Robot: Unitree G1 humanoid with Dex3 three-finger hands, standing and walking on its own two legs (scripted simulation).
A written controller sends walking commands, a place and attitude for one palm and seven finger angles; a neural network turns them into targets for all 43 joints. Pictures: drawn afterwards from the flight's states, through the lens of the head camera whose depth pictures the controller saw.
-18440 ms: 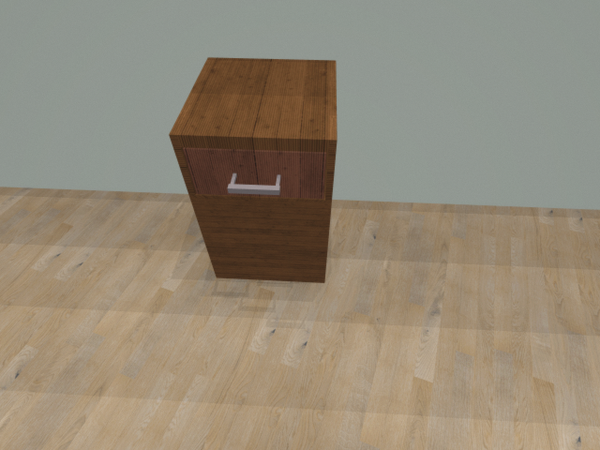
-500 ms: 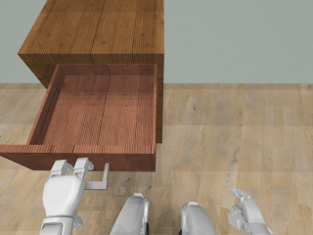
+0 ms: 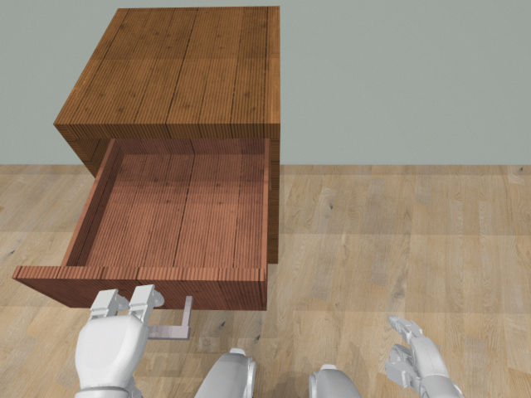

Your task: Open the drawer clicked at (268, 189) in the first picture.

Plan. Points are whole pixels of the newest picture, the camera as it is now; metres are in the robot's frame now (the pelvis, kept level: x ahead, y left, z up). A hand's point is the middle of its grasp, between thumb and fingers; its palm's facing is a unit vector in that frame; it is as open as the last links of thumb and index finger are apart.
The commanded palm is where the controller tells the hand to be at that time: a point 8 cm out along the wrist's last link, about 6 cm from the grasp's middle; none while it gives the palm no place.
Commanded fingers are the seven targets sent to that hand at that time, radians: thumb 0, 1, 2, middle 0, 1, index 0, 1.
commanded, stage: lift the hand off the handle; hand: left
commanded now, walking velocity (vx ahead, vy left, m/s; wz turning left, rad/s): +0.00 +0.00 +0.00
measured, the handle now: (149, 318) +0.24 +0.23 -0.09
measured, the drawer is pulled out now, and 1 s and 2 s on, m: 0.29 0.29 0.29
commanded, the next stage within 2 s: draw the hand back to the body in 1.46 s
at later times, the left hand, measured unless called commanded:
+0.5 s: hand (123, 341) +0.20 +0.22 -0.01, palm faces -0.05 -0.10 -0.99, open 13.8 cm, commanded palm +0.18 +0.22 +0.04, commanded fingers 0.00 -0.50 0.30 -0.30 -1.20 -0.30 -1.20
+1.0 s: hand (105, 337) +0.19 +0.23 +0.02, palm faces -0.01 -0.11 -0.99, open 13.8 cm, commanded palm +0.18 +0.23 +0.08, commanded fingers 0.00 -0.50 0.30 -0.30 -1.20 -0.30 -1.20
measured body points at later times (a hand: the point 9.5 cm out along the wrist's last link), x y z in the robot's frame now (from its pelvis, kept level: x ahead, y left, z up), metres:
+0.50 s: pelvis +0.01 -0.01 +0.03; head +0.07 -0.02 +0.47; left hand +0.19 +0.23 +0.04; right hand +0.20 -0.24 -0.08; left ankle +0.03 +0.10 -0.62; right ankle +0.01 -0.11 -0.62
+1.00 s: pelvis +0.01 +0.00 +0.04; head +0.06 -0.02 +0.49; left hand +0.19 +0.23 +0.08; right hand +0.21 -0.23 -0.06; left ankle +0.03 +0.10 -0.62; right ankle +0.01 -0.11 -0.62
